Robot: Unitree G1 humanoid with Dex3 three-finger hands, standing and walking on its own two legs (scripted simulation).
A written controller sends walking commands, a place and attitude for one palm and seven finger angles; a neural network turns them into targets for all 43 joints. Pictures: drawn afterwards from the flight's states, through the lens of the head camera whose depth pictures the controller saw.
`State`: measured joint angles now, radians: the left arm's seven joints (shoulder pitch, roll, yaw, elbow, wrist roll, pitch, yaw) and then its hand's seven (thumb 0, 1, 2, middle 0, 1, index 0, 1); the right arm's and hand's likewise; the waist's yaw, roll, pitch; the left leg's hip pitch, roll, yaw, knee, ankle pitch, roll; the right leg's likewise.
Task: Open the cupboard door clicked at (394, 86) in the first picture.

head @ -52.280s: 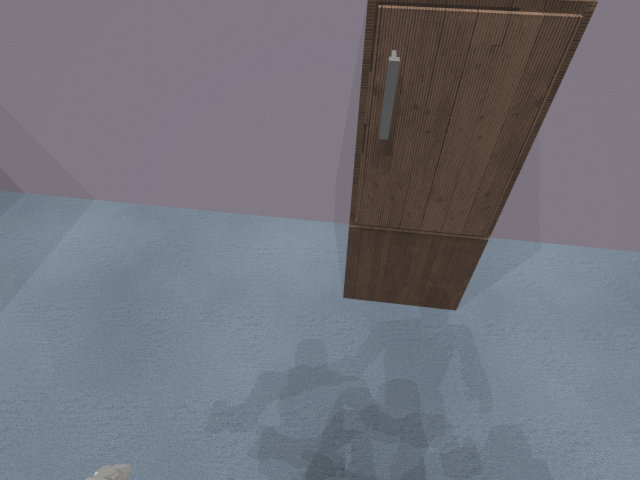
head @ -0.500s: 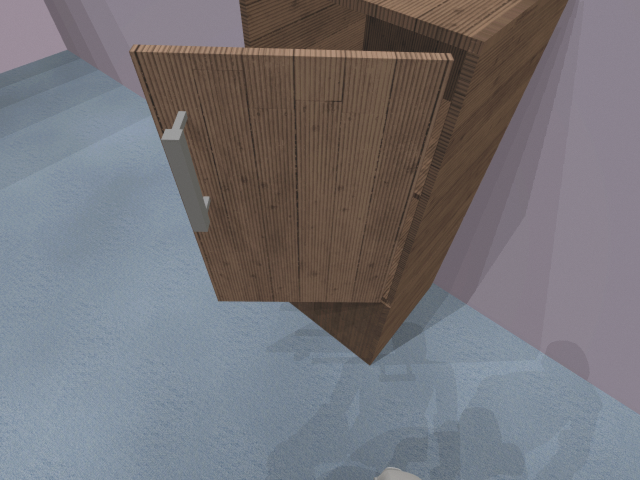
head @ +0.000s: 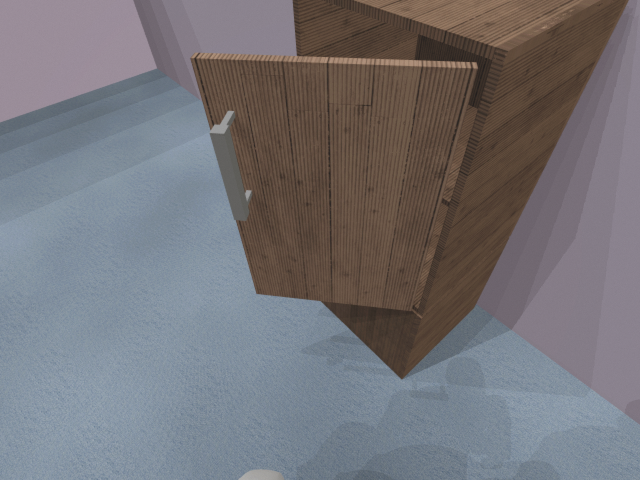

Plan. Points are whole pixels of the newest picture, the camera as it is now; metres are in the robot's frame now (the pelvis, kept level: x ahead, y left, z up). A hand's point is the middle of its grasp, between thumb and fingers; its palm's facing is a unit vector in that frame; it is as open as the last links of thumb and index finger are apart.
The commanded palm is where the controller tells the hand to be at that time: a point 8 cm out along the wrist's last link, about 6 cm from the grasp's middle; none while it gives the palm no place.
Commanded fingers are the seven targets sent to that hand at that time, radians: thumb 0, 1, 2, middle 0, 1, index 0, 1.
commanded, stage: come to a stop and stand still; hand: left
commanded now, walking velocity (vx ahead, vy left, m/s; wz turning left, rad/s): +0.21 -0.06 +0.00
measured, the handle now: (235, 168) +0.54 +0.22 +0.08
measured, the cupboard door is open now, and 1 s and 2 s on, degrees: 40 40 40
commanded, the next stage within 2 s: look again from close up in 1.18 s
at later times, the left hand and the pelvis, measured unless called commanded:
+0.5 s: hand out of the picture -0.04 +0.24 -0.17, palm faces -0.14 -0.97 -0.19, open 16.6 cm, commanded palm none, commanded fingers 0.00 -0.50 0.30 -0.15 -0.30 -0.15 -0.30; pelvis -0.01 +0.04 +0.01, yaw -3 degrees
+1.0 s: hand out of the picture +0.00 +0.15 -0.18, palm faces +0.02 -0.99 -0.15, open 16.6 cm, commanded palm none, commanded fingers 0.00 -0.50 0.30 -0.15 -0.30 -0.15 -0.30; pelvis +0.03 +0.00 +0.00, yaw -1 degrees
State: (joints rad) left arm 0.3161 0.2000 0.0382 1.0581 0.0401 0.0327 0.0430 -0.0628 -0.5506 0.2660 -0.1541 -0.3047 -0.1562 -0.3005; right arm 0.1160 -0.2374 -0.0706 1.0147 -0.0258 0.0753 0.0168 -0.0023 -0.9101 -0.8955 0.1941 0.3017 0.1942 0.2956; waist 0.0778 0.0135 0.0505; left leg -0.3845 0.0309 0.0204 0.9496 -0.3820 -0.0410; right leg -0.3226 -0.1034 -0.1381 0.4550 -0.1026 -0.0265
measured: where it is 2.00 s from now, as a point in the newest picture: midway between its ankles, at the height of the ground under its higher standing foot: outside the picture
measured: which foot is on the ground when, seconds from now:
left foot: up 0.00-0.10, down 0.12-1.00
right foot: down 0.00-0.12, up 0.14-0.60, down 0.62-1.00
